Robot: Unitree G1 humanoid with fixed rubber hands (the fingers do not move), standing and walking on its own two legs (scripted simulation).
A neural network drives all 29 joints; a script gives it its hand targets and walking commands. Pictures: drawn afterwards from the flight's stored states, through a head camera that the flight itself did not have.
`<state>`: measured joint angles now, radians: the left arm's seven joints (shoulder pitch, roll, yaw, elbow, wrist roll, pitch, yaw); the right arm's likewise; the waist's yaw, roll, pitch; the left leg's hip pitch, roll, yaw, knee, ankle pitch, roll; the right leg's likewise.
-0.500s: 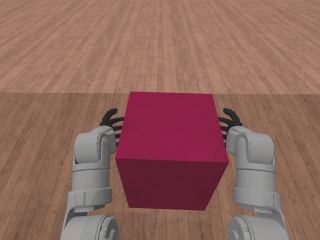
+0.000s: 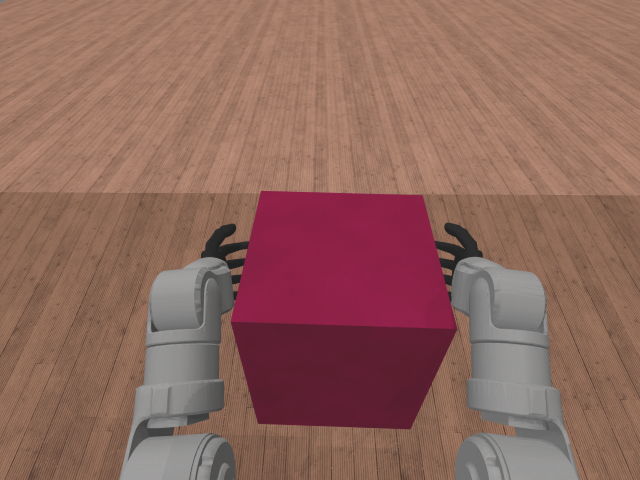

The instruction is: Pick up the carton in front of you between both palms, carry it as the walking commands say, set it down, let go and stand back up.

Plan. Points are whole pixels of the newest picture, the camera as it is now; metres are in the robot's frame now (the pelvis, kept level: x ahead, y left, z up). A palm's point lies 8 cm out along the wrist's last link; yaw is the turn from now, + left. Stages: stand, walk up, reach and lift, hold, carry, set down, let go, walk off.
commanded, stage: carry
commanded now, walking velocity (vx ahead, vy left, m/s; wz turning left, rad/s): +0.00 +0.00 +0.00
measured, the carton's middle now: (337, 313) +0.34 +0.00 +0.06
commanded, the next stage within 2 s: none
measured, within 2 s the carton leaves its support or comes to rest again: neither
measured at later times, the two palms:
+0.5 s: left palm (214, 288) +0.31 +0.15 +0.13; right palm (472, 289) +0.31 -0.16 +0.14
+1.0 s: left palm (210, 297) +0.30 +0.15 +0.13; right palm (475, 299) +0.30 -0.15 +0.14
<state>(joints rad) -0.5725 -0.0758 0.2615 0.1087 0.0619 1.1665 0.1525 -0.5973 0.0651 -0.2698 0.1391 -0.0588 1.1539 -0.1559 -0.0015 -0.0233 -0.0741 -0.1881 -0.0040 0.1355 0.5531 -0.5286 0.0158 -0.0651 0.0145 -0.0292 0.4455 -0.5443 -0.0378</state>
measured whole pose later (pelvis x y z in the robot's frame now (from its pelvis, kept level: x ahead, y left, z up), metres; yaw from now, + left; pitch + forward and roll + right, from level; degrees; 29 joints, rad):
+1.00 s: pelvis -0.03 +0.00 +0.00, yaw +0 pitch -2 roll +1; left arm -0.58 -0.08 0.27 0.10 0.07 1.17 0.15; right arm -0.60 0.06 -0.27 0.13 -0.06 1.16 -0.16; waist 0.00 -0.02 -0.05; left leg -0.21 0.00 0.14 0.54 -0.47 0.02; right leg -0.10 0.02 -0.03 0.44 -0.49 -0.04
